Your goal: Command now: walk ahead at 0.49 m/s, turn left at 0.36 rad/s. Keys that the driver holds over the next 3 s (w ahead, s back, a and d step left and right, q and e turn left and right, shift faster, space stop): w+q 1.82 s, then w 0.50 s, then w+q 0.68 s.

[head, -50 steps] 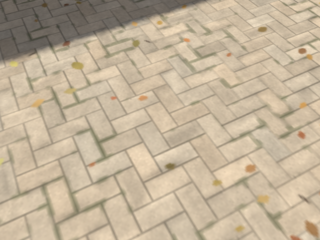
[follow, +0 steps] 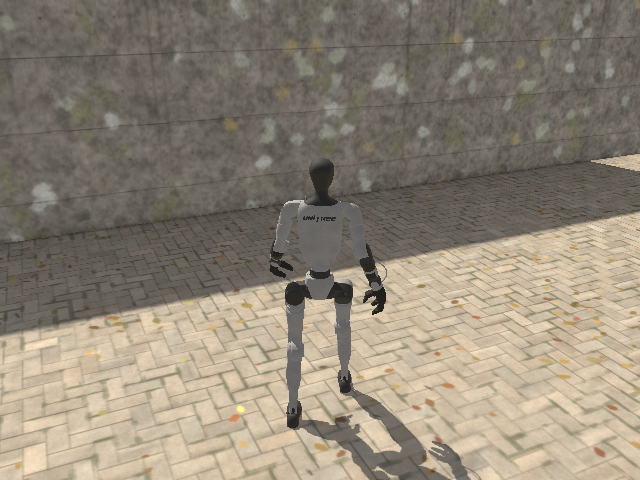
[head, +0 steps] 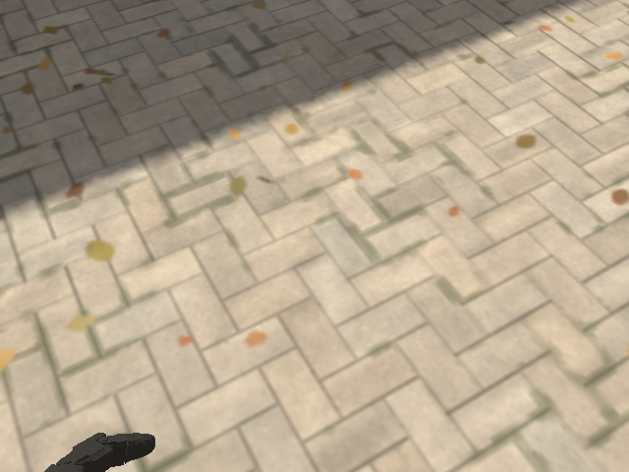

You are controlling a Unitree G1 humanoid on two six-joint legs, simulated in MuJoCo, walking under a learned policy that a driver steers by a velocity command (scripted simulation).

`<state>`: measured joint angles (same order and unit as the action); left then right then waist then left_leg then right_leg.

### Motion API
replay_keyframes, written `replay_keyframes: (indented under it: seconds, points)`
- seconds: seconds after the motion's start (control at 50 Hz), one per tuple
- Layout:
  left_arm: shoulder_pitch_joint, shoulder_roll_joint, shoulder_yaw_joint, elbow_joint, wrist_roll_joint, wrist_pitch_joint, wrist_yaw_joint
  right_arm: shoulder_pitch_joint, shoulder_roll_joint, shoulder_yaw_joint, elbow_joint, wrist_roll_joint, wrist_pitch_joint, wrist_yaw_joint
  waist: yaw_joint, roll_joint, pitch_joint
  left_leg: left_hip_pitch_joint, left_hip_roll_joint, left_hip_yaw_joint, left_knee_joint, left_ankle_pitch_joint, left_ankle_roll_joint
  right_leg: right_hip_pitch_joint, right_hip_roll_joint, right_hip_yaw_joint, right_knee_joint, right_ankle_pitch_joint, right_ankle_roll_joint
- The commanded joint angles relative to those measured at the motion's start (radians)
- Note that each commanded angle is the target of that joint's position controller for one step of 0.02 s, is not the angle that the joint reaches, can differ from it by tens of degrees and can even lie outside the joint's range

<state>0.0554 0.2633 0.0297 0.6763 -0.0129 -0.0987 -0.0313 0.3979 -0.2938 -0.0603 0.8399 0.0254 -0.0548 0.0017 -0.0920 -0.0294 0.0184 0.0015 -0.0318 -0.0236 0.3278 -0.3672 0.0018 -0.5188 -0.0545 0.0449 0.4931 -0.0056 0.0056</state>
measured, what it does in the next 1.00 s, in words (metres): walks ahead, turning left: right foot, then left foot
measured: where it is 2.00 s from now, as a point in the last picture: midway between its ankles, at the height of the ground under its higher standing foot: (67, 310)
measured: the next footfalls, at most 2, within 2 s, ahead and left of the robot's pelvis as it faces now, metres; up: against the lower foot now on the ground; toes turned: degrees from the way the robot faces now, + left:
right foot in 0.02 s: +0.18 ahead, -0.13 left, +0.00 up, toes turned +1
left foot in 0.54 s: +0.41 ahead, +0.17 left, +0.00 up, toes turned +21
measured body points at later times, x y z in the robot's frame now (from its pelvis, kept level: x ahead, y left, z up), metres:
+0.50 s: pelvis +0.26 +0.02 -0.01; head +0.29 +0.04 +0.44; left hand +0.21 +0.31 -0.13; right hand +0.54 -0.15 -0.08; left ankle +0.38 +0.17 -0.72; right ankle +0.14 -0.14 -0.73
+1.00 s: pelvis +0.53 +0.13 +0.00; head +0.55 +0.16 +0.45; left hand +0.61 +0.46 -0.07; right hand +0.73 -0.11 -0.10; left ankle +0.38 +0.16 -0.73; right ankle +0.73 +0.10 -0.72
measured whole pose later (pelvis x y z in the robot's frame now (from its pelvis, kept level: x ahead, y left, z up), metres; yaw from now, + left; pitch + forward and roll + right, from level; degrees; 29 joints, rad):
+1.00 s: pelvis +0.53 +0.13 +0.00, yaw +35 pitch +2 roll +0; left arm 0.01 0.28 0.04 0.69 0.00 -0.11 -0.03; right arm 0.39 -0.30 -0.08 0.72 0.03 -0.03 -0.02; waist -0.09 -0.04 0.02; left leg -0.07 -0.11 -0.21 0.45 -0.40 0.07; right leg -0.50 0.00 0.08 0.47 -0.01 0.03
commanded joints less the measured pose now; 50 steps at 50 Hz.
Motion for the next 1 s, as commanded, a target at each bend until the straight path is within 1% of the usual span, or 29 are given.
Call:
replay_keyframes:
  seconds: [0.02, 0.04, 0.06, 0.08, 0.1, 0.12, 0.14, 0.16, 0.24, 0.32, 0.38, 0.44, 0.48, 0.5, 0.52, 0.54, 0.56, 0.58, 0.6, 0.62, 0.64, 0.66, 0.68, 0.74, 0.84, 0.88, 0.94, 0.98, 1.0]
  points:
    - [0.253, 0.208, 0.083, -0.002, 0.010, -0.022, 0.013, -0.036, -0.112, -0.019, -0.065, -0.015, 0.000, -0.006, 0.195, 0.080, -0.163, -0.176, 0.164, -0.115, 0.299, 0.392, 0.108, 0.449, -0.047, 0.026, -0.003, -0.057, -0.077]
    - [0.374, 0.307, 0.106, 0.007, 0.036, -0.016, 0.023, 0.048, -0.010, 0.012, -0.103, -0.025, -0.011, -0.004, 0.191, -0.139, -0.342, -0.502, 0.031, -0.022, 0.679, 0.087, 0.036, 0.830, -0.300, 0.367, -0.002, -0.147, -0.190]
    - [0.409, 0.278, 0.099, 0.020, 0.032, -0.009, 0.016, 0.079, -0.020, 0.014, -0.109, 0.004, -0.025, -0.004, 0.188, -0.311, -0.415, -0.694, -0.012, -0.086, 0.888, -0.231, 0.018, 0.897, -0.384, 0.697, -0.159, -0.338, -0.268]
    - [0.354, 0.198, 0.076, 0.015, 0.022, -0.008, 0.016, 0.016, -0.124, -0.015, -0.109, 0.026, -0.027, -0.005, 0.197, -0.184, -0.272, -0.777, 0.045, -0.124, 0.981, -0.168, 0.021, 0.798, -0.353, 0.584, -0.185, -0.419, -0.227]
    - [0.299, 0.156, 0.062, 0.011, 0.017, -0.005, 0.019, -0.059, -0.137, -0.020, -0.125, 0.022, -0.024, -0.005, 0.187, -0.119, -0.176, -0.788, 0.088, -0.096, 0.979, -0.082, 0.024, 0.681, -0.319, 0.433, -0.192, -0.369, -0.196]
    - [0.240, 0.127, 0.052, 0.015, 0.019, -0.005, 0.018, -0.092, -0.127, -0.022, -0.133, 0.011, -0.018, -0.005, 0.159, -0.075, -0.106, -0.756, 0.119, -0.087, 0.934, -0.011, 0.019, 0.562, -0.276, 0.328, -0.221, -0.277, -0.183]
    - [0.198, 0.101, 0.046, 0.018, 0.022, -0.008, 0.019, -0.096, -0.116, -0.028, -0.134, 0.005, -0.007, -0.004, 0.131, -0.092, -0.063, -0.717, 0.147, -0.094, 0.885, 0.039, 0.016, 0.479, -0.243, 0.242, -0.255, -0.210, -0.173]
    - [0.172, 0.099, 0.047, 0.023, 0.026, -0.013, 0.020, -0.083, -0.099, -0.028, -0.134, 0.008, 0.006, 0.000, 0.110, -0.107, -0.044, -0.669, 0.159, -0.088, 0.867, 0.071, 0.010, 0.423, -0.226, 0.180, -0.287, -0.168, -0.169]
    - [0.160, 0.127, 0.063, 0.054, 0.025, -0.029, 0.028, -0.123, -0.053, -0.023, -0.165, 0.000, 0.036, 0.001, 0.090, -0.049, 0.007, -0.697, 0.168, -0.082, 0.771, 0.169, -0.013, 0.385, -0.228, 0.019, -0.350, -0.001, -0.194]
    - [0.173, 0.159, 0.074, 0.076, 0.023, -0.017, 0.039, -0.222, -0.031, -0.013, -0.199, -0.002, 0.028, 0.024, 0.120, -0.028, 0.035, -0.683, 0.157, -0.035, 0.529, 0.356, -0.009, 0.420, -0.202, -0.123, -0.360, 0.043, -0.174]
    - [0.213, 0.187, 0.085, 0.096, 0.012, -0.003, 0.044, -0.322, -0.022, -0.005, -0.238, -0.004, 0.024, 0.043, 0.157, -0.011, 0.067, -0.671, 0.144, 0.019, 0.403, 0.386, 0.011, 0.473, -0.219, -0.180, -0.356, 0.051, -0.163]
    - [0.234, 0.212, 0.096, 0.115, -0.008, 0.017, 0.042, -0.370, -0.040, -0.011, -0.275, -0.003, 0.027, 0.056, 0.158, -0.016, 0.083, -0.674, 0.126, 0.053, 0.335, 0.309, 0.050, 0.569, -0.247, -0.213, -0.304, 0.144, -0.143]
    - [0.223, 0.242, 0.105, 0.115, -0.019, 0.030, 0.045, -0.335, -0.071, -0.027, -0.284, -0.007, 0.032, 0.058, 0.119, -0.044, 0.037, -0.578, 0.068, 0.108, 0.323, 0.209, 0.090, 0.608, -0.247, -0.244, -0.184, 0.453, -0.123]
    - [0.215, 0.255, 0.109, 0.112, -0.025, 0.038, 0.046, -0.258, -0.099, -0.044, -0.271, -0.006, 0.037, 0.055, 0.069, -0.055, -0.016, -0.471, 0.025, 0.136, 0.317, 0.168, 0.116, 0.609, -0.236, -0.261, -0.058, 0.604, -0.111]
    - [0.198, 0.249, 0.105, 0.108, -0.031, 0.044, 0.046, -0.109, -0.143, -0.072, -0.233, -0.002, 0.040, 0.047, -0.019, -0.038, -0.093, -0.263, -0.026, 0.155, 0.257, 0.214, 0.150, 0.547, -0.201, -0.291, 0.142, 0.642, -0.083]
    - [0.214, 0.211, 0.089, 0.097, -0.010, 0.039, 0.050, 0.059, -0.219, -0.108, -0.188, 0.001, 0.051, 0.027, -0.090, 0.037, -0.181, 0.044, 0.015, 0.032, 0.240, 0.244, 0.196, 0.323, -0.161, -0.293, 0.434, 0.400, -0.035]
    - [0.312, 0.052, 0.039, 0.038, 0.039, 0.018, 0.039, 0.015, -0.342, -0.121, -0.196, 0.010, 0.043, 0.018, 0.052, 0.332, -0.241, 0.349, 0.278, -0.533, 0.153, 0.109, 0.376, -0.138, 0.041, -0.216, 0.804, -0.551, 0.033]
    - [0.227, 0.120, 0.042, 0.025, 0.004, -0.021, 0.028, 0.040, -0.270, -0.095, -0.239, 0.001, 0.021, 0.028, -0.018, 0.212, -0.400, 0.407, 0.366, -0.831, -0.025, -0.083, 0.436, -0.248, 0.076, 0.036, 0.922, -0.613, 0.023]
    - [0.116, 0.181, 0.057, -0.006, -0.036, -0.039, 0.022, 0.011, -0.206, -0.076, -0.222, -0.007, 0.004, 0.034, -0.036, 0.137, -0.252, 0.320, 0.347, -0.703, -0.060, -0.028, 0.375, -0.331, 0.031, 0.046, 0.908, -0.507, 0.000]
    - [0.101, 0.167, 0.051, -0.011, -0.027, -0.049, 0.027, -0.041, -0.181, -0.067, -0.221, -0.006, -0.006, 0.033, 0.006, 0.078, -0.161, 0.179, 0.307, -0.582, -0.052, 0.067, 0.340, -0.306, -0.012, 0.042, 0.822, -0.415, -0.015]
    - [0.106, 0.167, 0.054, 0.004, 0.004, -0.050, 0.035, -0.112, -0.146, -0.056, -0.231, -0.007, -0.007, 0.031, 0.051, 0.043, -0.106, 0.042, 0.265, -0.477, -0.048, 0.189, 0.311, -0.237, -0.046, 0.044, 0.734, -0.361, -0.011]
    - [0.131, 0.176, 0.061, 0.011, 0.016, -0.041, 0.036, -0.153, -0.124, -0.047, -0.248, -0.019, -0.008, 0.026, 0.087, 0.063, -0.091, -0.052, 0.236, -0.413, -0.063, 0.287, 0.301, -0.160, -0.066, 0.053, 0.683, -0.321, -0.006]
    - [0.142, 0.175, 0.063, 0.012, 0.020, -0.029, 0.034, -0.168, -0.122, -0.045, -0.256, -0.024, -0.008, 0.022, 0.103, 0.072, -0.084, -0.104, 0.220, -0.387, -0.082, 0.339, 0.300, -0.119, -0.068, 0.050, 0.649, -0.301, 0.004]
    - [0.113, 0.130, 0.052, 0.003, 0.032, -0.004, 0.035, -0.141, -0.147, -0.052, -0.238, -0.015, -0.013, 0.003, 0.106, 0.055, -0.054, -0.198, 0.187, -0.294, -0.104, 0.466, 0.303, -0.100, -0.050, 0.018, 0.511, -0.226, 0.048]
    - [-0.073, 0.085, 0.029, -0.042, 0.021, -0.008, 0.022, -0.072, -0.165, -0.057, -0.203, -0.005, 0.000, -0.019, 0.035, 0.099, -0.010, -0.252, 0.116, -0.229, -0.087, 0.343, 0.227, -0.030, 0.022, 0.005, 0.141, 0.079, 0.069]
    - [-0.122, 0.094, 0.030, -0.059, 0.011, -0.015, 0.013, -0.038, -0.170, -0.059, -0.185, -0.001, 0.004, -0.020, 0.015, 0.108, -0.003, -0.239, 0.131, -0.266, -0.071, 0.299, 0.217, 0.002, 0.042, 0.012, 0.076, 0.112, 0.062]
    - [-0.137, 0.127, 0.043, -0.070, 0.007, -0.026, 0.001, -0.015, -0.155, -0.057, -0.170, 0.004, 0.014, -0.024, 0.019, 0.124, -0.006, -0.147, 0.162, -0.351, 0.011, 0.269, 0.204, 0.015, 0.053, 0.041, 0.001, 0.046, 0.036]
    - [-0.091, 0.147, 0.056, -0.063, 0.004, -0.035, 0.000, -0.028, -0.157, -0.060, -0.170, 0.001, 0.021, -0.026, 0.048, 0.159, -0.013, -0.115, 0.175, -0.400, 0.070, 0.306, 0.189, 0.074, 0.058, 0.038, -0.017, -0.049, 0.008]
    - [-0.018, 0.159, 0.066, -0.044, 0.005, -0.040, 0.004, -0.045, -0.143, -0.056, -0.175, 0.000, 0.024, -0.026, 0.090, 0.167, -0.038, -0.124, 0.152, -0.397, 0.126, 0.350, 0.171, 0.175, 0.064, 0.017, -0.057, -0.050, -0.016]
Over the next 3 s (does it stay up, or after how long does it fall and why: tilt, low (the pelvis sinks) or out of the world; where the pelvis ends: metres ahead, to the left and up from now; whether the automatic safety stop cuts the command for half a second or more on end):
stays up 1.04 1.09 0.00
